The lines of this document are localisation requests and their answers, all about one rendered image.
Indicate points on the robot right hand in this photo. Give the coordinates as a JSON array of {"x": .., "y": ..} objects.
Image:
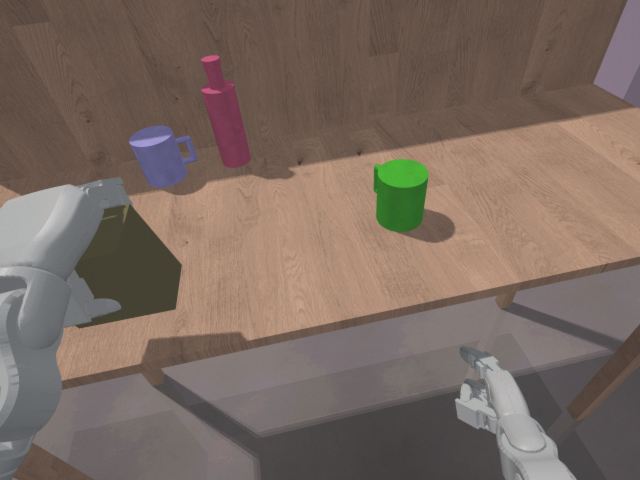
[{"x": 481, "y": 406}]

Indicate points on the robot left hand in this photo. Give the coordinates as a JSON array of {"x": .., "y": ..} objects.
[{"x": 52, "y": 228}]

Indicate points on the robot left forearm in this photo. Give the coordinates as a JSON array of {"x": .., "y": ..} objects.
[{"x": 33, "y": 303}]

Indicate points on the sponge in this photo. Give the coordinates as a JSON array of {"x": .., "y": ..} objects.
[{"x": 128, "y": 263}]

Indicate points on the table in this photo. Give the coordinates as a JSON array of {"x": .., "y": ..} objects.
[{"x": 534, "y": 171}]

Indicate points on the robot right forearm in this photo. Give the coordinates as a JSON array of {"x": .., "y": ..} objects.
[{"x": 526, "y": 452}]

